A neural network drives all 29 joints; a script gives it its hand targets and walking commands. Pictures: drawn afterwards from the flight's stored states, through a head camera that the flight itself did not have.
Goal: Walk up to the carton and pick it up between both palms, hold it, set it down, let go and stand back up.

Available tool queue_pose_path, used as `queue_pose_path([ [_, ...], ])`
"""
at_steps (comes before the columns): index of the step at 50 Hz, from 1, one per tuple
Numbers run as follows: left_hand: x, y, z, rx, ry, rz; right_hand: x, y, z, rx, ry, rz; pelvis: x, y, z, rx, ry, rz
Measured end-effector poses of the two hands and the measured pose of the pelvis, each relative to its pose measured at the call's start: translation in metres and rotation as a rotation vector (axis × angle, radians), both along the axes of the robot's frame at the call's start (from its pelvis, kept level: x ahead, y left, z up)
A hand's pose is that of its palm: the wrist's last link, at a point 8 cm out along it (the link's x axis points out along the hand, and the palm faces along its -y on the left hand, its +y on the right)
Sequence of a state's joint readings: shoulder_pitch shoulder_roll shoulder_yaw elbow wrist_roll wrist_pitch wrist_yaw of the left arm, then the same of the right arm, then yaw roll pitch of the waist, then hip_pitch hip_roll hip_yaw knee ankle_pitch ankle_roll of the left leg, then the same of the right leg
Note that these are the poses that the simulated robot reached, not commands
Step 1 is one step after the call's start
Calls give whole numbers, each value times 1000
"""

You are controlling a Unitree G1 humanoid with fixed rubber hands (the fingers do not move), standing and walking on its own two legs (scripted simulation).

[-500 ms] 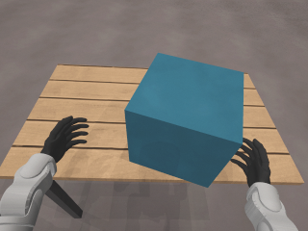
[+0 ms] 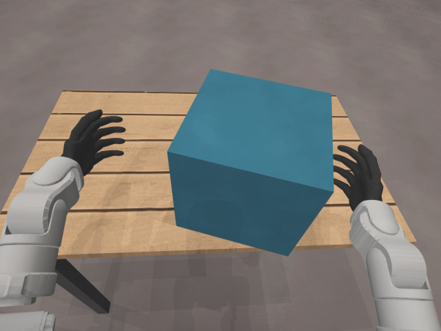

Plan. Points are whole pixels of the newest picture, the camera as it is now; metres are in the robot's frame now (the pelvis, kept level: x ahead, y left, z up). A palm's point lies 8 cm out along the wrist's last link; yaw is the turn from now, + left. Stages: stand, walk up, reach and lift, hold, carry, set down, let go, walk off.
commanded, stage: reach and lift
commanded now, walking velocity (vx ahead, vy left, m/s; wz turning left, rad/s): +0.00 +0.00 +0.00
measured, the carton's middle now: (249, 163) +0.42 -0.06 +0.04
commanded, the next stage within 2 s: none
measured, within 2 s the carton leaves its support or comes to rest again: neither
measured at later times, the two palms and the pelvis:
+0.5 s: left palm (91, 105) +0.42 +0.22 +0.18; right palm (367, 152) +0.35 -0.22 +0.16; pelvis -0.01 -0.01 +0.00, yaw +2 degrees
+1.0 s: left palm (107, 69) +0.46 +0.20 +0.22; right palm (369, 119) +0.39 -0.23 +0.19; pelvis -0.01 +0.00 +0.00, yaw +3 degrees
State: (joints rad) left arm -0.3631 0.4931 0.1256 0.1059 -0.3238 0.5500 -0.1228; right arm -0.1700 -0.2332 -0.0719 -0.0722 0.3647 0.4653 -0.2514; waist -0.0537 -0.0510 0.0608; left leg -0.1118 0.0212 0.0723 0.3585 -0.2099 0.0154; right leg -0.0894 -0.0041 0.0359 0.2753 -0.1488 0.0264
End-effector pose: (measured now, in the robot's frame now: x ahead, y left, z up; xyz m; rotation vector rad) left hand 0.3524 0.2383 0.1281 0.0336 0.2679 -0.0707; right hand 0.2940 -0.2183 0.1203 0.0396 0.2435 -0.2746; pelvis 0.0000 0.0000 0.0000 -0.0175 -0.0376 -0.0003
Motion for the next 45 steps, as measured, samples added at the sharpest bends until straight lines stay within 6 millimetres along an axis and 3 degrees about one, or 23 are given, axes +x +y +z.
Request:
queue_pose_path([
  [18,47,-12,41,-5,-15,0,40,-5,28,9,-10,-3,-14,-4,-1,0,38,21],
  [45,106,-36,86,-1,-35,17,93,-11,71,-15,-9,-28,-12,-5,-2,-12,109,43],
])
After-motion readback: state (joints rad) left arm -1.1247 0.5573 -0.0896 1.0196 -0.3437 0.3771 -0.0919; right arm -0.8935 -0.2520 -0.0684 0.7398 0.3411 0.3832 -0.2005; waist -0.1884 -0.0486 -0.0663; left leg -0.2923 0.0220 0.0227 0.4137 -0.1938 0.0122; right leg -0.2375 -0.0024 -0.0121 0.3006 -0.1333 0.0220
